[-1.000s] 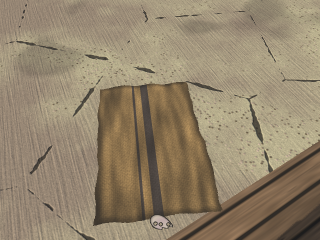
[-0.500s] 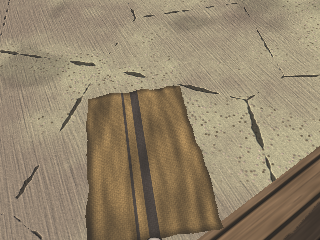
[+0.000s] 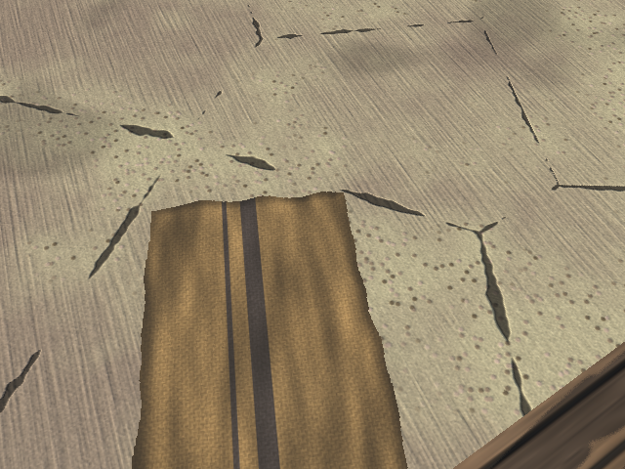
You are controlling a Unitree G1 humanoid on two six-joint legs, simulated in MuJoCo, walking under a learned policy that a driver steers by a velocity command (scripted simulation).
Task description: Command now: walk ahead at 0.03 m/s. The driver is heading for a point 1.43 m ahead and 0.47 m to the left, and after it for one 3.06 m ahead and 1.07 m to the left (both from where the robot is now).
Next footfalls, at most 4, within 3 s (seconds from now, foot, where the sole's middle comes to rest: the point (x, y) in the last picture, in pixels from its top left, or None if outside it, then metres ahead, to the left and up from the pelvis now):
0.22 right None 0.04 -0.13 -0.76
0.72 left None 0.16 0.09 -0.76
1.20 right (354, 444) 0.51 -0.06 -0.76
1.76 left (273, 329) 0.77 0.12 -0.76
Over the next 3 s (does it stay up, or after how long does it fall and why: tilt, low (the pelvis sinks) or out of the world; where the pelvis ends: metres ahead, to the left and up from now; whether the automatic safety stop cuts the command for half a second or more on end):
stays up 1.19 0.38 0.02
